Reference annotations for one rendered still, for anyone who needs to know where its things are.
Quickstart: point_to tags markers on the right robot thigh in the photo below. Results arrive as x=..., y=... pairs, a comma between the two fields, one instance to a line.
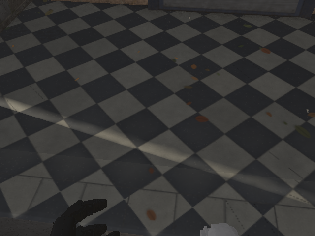
x=218, y=229

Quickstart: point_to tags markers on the left robot hand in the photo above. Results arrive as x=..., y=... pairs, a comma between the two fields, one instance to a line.
x=66, y=224

